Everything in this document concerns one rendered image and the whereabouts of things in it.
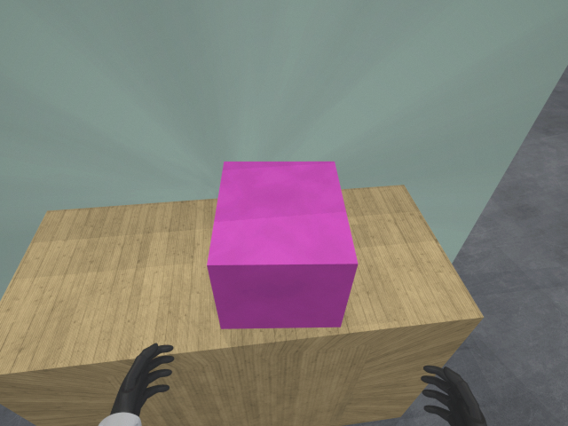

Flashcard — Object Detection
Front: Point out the pedestal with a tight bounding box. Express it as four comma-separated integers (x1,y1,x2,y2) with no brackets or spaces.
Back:
0,185,484,426

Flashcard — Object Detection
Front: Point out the carton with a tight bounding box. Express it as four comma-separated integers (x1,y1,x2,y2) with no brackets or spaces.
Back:
207,162,358,329

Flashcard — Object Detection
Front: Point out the robot left hand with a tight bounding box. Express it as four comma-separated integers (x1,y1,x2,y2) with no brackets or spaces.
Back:
110,343,174,417

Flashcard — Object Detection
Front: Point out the robot right hand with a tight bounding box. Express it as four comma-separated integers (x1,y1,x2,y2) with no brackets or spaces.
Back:
421,366,487,426

